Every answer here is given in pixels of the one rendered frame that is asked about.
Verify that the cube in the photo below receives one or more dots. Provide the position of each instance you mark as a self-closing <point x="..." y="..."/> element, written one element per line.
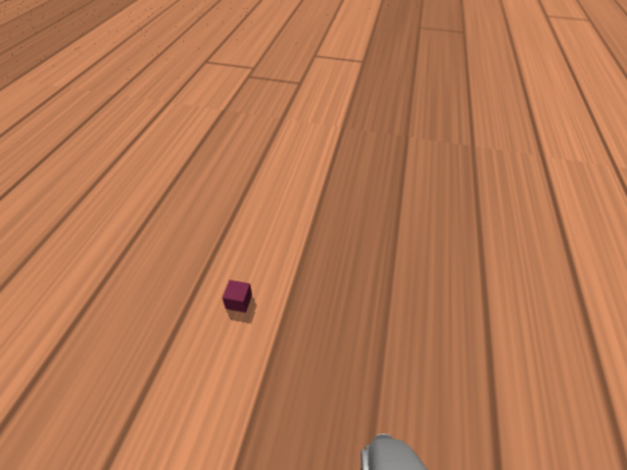
<point x="237" y="296"/>

